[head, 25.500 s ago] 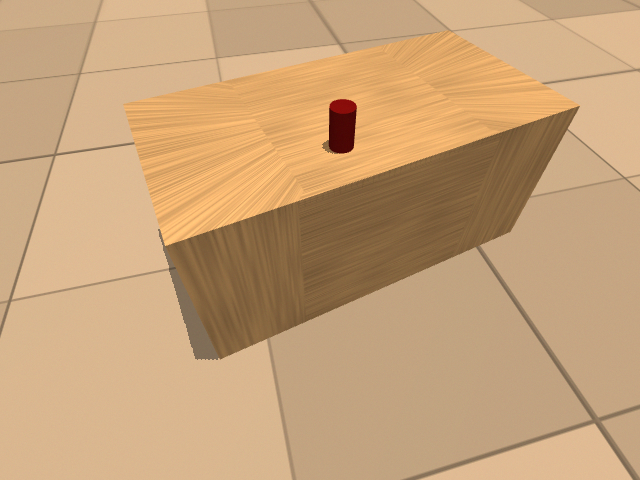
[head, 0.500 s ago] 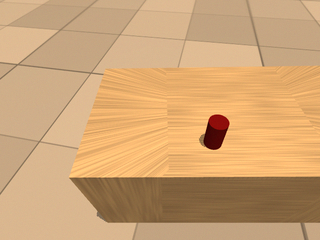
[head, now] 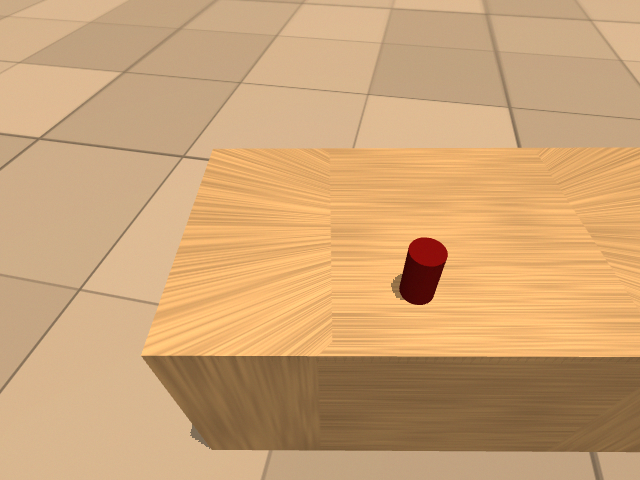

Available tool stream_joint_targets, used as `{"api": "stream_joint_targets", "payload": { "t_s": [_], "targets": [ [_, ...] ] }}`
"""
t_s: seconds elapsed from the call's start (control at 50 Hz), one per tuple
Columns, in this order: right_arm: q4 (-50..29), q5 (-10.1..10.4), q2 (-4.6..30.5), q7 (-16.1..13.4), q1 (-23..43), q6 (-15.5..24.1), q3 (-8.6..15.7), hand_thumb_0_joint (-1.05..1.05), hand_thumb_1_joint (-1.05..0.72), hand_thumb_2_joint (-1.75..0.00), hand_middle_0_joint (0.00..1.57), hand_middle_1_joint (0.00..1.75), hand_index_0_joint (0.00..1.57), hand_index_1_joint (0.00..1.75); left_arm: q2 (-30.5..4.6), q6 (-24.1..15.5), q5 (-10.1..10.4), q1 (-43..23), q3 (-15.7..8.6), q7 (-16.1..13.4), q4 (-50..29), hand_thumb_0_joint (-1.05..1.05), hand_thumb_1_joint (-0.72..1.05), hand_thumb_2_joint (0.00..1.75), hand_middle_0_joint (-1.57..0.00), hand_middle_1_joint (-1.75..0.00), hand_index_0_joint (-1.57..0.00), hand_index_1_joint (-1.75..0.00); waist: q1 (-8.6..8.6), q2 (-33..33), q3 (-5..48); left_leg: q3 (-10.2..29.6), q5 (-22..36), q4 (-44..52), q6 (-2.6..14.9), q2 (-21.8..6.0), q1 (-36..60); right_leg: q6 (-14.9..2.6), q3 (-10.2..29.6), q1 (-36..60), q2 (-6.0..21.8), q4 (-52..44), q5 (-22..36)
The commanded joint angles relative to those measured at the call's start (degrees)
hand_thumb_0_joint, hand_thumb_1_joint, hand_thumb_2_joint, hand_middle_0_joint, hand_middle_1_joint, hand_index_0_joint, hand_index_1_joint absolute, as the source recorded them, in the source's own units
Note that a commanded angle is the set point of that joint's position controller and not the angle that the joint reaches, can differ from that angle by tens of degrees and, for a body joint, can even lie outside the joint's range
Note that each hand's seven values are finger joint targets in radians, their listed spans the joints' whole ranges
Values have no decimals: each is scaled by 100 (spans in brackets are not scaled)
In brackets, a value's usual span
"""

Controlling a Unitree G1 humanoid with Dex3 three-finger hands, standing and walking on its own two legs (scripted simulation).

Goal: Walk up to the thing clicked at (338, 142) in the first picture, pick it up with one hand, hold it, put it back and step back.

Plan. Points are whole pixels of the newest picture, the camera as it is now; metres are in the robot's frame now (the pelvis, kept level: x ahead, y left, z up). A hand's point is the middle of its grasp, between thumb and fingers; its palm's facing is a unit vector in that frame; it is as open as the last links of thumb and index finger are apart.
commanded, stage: stand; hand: right
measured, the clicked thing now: (421, 272) +0.50 -0.20 -0.12
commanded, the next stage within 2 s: step back in 2.00 s
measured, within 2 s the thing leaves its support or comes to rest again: neither
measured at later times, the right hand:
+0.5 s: hand out of the picture +0.05 -0.24 -0.16, palm faces -0.04 +0.94 -0.33, open 7.4 cm
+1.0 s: hand out of the picture +0.07 -0.24 -0.16, palm faces -0.03 +0.94 -0.34, open 7.4 cm
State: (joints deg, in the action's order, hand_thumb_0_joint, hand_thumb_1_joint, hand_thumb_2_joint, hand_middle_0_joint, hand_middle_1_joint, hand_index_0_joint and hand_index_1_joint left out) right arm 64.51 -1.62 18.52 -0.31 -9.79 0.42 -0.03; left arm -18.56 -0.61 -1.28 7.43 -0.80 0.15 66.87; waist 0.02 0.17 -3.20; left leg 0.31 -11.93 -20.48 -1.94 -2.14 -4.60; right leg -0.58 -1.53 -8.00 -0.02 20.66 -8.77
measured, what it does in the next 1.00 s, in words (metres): stands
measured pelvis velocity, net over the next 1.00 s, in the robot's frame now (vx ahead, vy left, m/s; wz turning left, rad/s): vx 0.01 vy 0.01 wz -0.01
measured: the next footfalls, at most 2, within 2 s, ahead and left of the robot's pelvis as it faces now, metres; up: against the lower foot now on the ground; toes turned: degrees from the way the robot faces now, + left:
none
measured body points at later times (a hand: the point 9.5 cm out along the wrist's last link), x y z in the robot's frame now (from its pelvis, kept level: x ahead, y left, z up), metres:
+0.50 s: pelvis +0.01 +0.00 +0.00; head +0.01 +0.00 +0.45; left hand +0.07 +0.30 -0.14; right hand +0.06 -0.29 -0.14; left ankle +0.00 +0.14 -0.75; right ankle +0.03 -0.11 -0.75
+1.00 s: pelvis +0.01 +0.01 +0.00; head +0.02 +0.00 +0.45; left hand +0.09 +0.31 -0.13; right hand +0.08 -0.29 -0.13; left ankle +0.00 +0.14 -0.75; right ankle +0.03 -0.11 -0.75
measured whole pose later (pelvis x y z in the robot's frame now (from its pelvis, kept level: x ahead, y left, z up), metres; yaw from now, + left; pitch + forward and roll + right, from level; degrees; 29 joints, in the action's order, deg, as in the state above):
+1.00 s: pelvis +0.01 +0.01 +0.00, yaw -1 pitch -3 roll +0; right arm 65.3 -1.1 19.8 0.0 -7.3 0.5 -0.7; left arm -19.5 -0.8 -0.6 5.8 -0.3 0.2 67.0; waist 0.0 0.1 -3.2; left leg -0.5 -11.5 -17.4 -1.5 -1.7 -2.9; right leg 0.0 -0.8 -7.0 0.3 18.7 -8.7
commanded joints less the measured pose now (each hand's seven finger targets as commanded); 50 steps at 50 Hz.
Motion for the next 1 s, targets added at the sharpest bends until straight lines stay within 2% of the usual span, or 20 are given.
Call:
{"api": "stream_joint_targets", "payload": {
  "t_s": [0.0, 0.12, 0.22, 0.28, 0.44, 0.54, 0.68, 0.84, 0.98],
  "targets": [
    [-248, 31, 1170, -90, 179, 127, 226, 0, -90, -90, 20, 30, 20, 30, -1156, -132, 28, -280, -173, -73, -265, 0, 90, 90, -20, -30, -20, -30, 8, 19, 98, 416, 91, 478, 298, -457, -358, -48, 735, 79, 657, -573, -224],
    [-221, 42, 1185, -81, 180, 133, 198, 0, -90, -90, 20, 30, 20, 30, -1206, -128, 38, -266, -167, -64, -240, 0, 90, 90, -20, -30, -20, -30, 27, -13, 170, 414, 50, 552, 300, -486, -336, -45, 712, 114, 674, -551, -151],
    [-207, 48, 1170, -62, 128, 102, 194, 0, -90, -90, 20, 30, 20, 30, -1263, -124, 34, -331, -157, -71, -260, 0, 90, 90, -20, -30, -20, -30, -9, -107, 102, 382, -15, 535, 290, -446, -382, -44, 770, -1, 697, -646, -480],
    [-206, 44, 1175, -66, 181, 118, 180, 0, -90, -90, 20, 30, 20, 30, -1238, -129, 58, -318, -149, -62, -258, 0, 90, 90, -20, -30, -20, -30, 7, 13, 231, 391, 162, 557, 291, -491, -343, -74, 751, 164, 712, -519, -10],
    [-166, 77, 1273, -71, 255, 143, 175, 0, -90, -90, 20, 30, 20, 30, -1225, -136, 71, -256, -114, -57, -222, 0, 90, 90, -20, -30, -20, -30, 26, -17, 316, 372, 502, 569, 283, -523, -153, -57, 683, 265, 706, -446, 586],
    [-158, 79, 1270, -62, 265, 120, 171, 0, -90, -90, 20, 30, 20, 30, -1245, -127, 70, -284, -114, -66, -225, 0, 90, 90, -20, -30, -20, -30, 7, -57, 236, 350, 398, 564, 270, -518, -198, -38, 688, 180, 702, -502, 378],
    [-164, 82, 1252, -62, 315, 134, 152, 0, -90, -90, 20, 30, 20, 30, -1283, -135, 80, -326, -133, -62, -238, 0, 90, 90, -20, -30, -20, -30, 19, 13, 298, 351, 511, 601, 268, -544, -201, -42, 694, 341, 740, -449, 701],
    [-178, 89, 1330, -69, 366, 137, 176, 0, -90, -90, 20, 30, 20, 30, -1296, -136, 85, -333, -143, -70, -270, 0, 90, 90, -20, -30, -20, -30, 6, 20, 458, 329, 893, 556, 271, -574, -47, -41, 662, 435, 765, -403, 1098],
    [-190, 84, 1329, -72, 389, 127, 173, 0, -90, -90, 20, 30, 20, 30, -1277, -126, 81, -347, -137, -67, -282, 0, 90, 90, -20, -30, -20, -30, 8, 7, 349, 361, 716, 594, 268, -575, -93, -32, 641, 326, 749, -437, 862]
  ]
}}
